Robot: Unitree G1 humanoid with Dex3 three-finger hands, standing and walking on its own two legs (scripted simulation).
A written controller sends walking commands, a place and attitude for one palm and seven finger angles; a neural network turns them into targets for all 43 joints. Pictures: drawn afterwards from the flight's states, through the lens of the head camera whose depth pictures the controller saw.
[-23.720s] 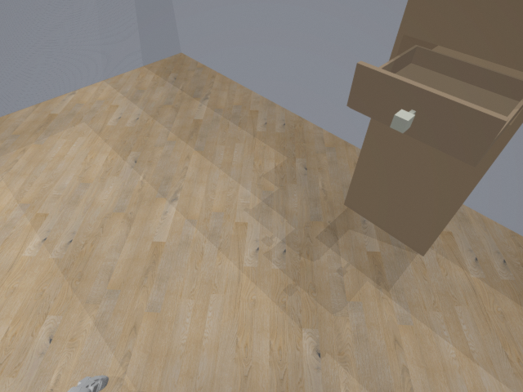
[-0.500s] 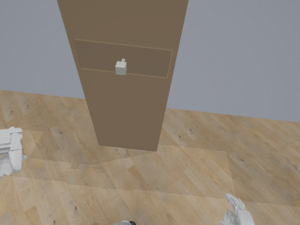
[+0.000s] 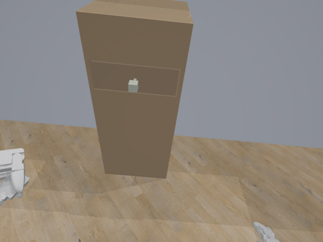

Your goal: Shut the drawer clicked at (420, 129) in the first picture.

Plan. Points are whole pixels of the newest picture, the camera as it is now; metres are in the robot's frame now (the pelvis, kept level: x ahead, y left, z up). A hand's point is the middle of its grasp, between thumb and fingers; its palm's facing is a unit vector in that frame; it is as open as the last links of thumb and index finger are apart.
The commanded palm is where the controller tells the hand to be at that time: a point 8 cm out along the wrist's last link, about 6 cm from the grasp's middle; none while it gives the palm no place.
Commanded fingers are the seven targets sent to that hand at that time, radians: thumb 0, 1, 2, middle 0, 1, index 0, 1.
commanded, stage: stop stepping back and stand still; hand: left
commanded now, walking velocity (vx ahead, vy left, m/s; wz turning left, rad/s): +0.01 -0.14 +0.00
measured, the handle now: (134, 84) +0.75 +0.16 +0.03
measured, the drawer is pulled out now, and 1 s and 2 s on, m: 0.00 0.00 0.00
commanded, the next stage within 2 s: let the arm hang, fingers relaxed in 0.72 s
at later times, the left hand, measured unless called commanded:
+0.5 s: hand out of the picture +0.14 +0.29 +0.17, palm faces +0.42 -0.84 -0.35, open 3.2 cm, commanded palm +0.09 +0.32 +0.20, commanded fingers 0.00 0.90 0.90 -1.40 -1.60 -1.40 -1.60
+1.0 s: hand out of the picture +0.13 +0.27 -0.08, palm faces +0.11 -0.93 -0.35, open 3.1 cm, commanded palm none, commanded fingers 0.00 0.90 0.90 -1.00 -1.17 -1.00 -1.17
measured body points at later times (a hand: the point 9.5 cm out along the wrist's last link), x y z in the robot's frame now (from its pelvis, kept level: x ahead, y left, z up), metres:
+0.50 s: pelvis -0.04 +0.04 +0.01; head -0.08 +0.06 +0.46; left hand +0.11 +0.33 +0.19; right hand +0.09 -0.21 -0.07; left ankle +0.01 +0.13 -0.72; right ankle -0.08 -0.09 -0.72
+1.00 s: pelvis -0.03 +0.04 +0.00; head -0.03 +0.03 +0.45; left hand +0.12 +0.32 -0.05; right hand +0.10 -0.21 -0.12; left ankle +0.01 +0.13 -0.72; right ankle -0.05 -0.07 -0.72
